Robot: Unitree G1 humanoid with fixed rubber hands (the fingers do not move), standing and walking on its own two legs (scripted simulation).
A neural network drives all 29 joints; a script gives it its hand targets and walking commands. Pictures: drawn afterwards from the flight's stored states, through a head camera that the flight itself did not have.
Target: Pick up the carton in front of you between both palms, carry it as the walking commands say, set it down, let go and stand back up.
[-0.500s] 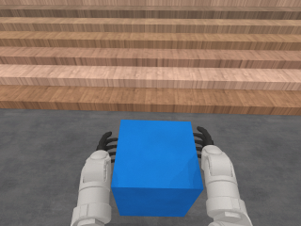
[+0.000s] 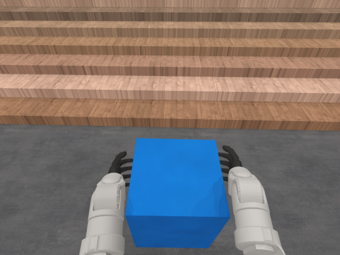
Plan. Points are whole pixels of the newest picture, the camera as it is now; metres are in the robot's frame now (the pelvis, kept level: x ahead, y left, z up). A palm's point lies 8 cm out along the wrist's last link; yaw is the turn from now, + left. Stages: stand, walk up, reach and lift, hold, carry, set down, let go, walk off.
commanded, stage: hold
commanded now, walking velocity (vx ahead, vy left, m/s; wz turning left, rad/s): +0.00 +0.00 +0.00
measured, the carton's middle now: (174, 195) +0.29 +0.00 -0.04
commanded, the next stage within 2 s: carry in 0.28 s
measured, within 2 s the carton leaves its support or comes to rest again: neither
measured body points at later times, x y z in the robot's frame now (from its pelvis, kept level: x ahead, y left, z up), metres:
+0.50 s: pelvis +0.02 -0.02 -0.01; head -0.01 -0.03 +0.44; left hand +0.32 +0.12 +0.06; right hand +0.32 -0.19 +0.06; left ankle +0.02 +0.12 -0.74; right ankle +0.01 -0.12 -0.75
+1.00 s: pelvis +0.25 +0.00 +0.00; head +0.25 +0.00 +0.45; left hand +0.54 +0.13 +0.07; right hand +0.51 -0.18 +0.08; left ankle +0.23 +0.08 -0.75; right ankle +0.22 -0.12 -0.68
